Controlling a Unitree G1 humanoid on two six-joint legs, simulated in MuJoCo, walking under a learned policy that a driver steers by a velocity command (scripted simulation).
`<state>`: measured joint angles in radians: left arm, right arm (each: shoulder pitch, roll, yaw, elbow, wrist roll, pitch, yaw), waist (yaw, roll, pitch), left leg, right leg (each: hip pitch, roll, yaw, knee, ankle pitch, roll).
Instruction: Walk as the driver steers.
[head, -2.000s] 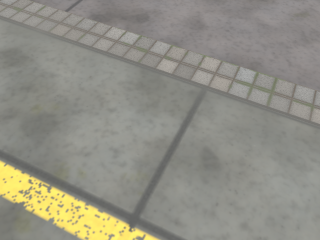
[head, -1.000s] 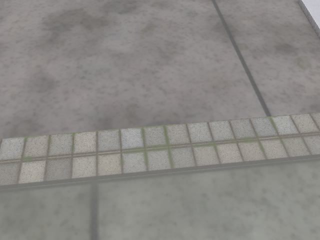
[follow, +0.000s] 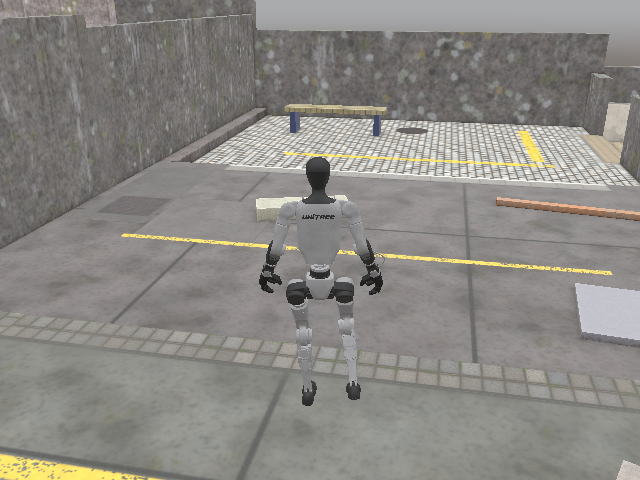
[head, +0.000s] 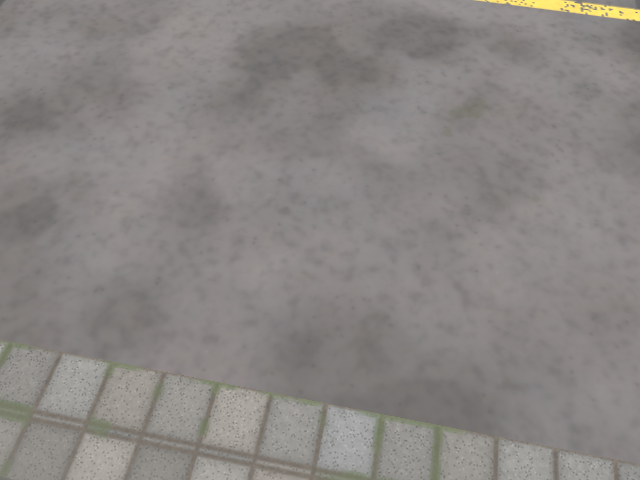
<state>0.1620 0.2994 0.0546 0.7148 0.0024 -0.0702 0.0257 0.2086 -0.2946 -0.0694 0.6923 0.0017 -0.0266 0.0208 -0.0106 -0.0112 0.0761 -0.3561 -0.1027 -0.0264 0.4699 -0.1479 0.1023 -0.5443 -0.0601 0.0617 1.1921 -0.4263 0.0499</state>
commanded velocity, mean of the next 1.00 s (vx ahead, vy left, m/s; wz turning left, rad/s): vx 0.06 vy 0.00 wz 0.33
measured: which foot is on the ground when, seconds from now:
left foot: down 0.00-0.28, up 0.30-0.62, down 0.64-1.00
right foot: up 0.00-0.26, down 0.28-1.00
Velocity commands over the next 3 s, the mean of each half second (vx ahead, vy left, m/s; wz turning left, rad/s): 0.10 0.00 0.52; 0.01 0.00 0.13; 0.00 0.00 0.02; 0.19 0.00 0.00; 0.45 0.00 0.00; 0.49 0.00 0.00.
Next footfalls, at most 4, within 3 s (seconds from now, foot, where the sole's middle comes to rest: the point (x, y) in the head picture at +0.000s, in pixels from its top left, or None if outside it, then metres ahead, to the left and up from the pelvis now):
0.28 right None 0.23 -0.13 -0.77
0.64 left None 0.10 0.10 -0.77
2.36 left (232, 429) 0.52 0.19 -0.77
2.96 right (323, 300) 0.92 0.00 -0.95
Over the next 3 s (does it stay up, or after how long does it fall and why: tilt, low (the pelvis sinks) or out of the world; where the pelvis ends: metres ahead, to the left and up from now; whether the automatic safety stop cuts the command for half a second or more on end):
stays up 0.78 0.07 -0.16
